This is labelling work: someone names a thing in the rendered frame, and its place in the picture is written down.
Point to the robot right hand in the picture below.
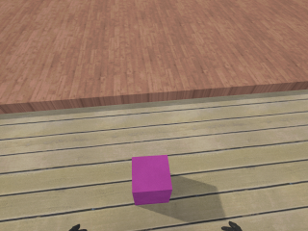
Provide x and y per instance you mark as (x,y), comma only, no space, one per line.
(234,227)

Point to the carton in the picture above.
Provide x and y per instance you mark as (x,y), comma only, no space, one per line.
(151,180)

